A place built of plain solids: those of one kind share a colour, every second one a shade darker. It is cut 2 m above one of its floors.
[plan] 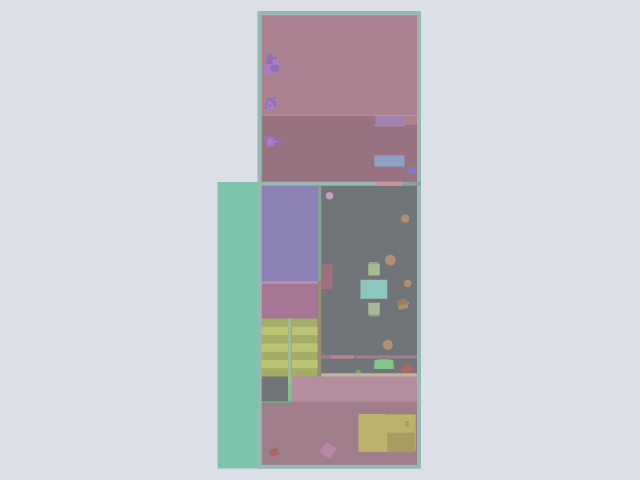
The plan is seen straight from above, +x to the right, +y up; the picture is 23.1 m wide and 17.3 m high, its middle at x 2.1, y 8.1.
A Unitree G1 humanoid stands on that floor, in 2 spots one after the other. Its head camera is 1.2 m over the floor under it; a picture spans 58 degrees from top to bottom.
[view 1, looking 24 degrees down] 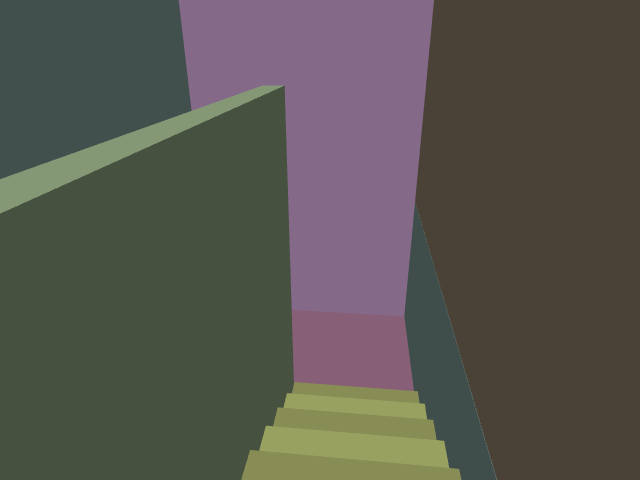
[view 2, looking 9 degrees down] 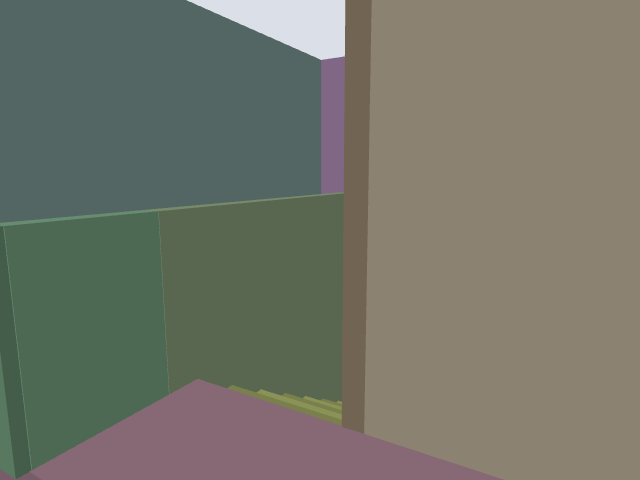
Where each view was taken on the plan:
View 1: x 1.55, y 2.68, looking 96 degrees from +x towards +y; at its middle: landing_end_wall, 4.22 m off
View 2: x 2.88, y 1.49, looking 120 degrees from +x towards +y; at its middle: stair_spine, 3.66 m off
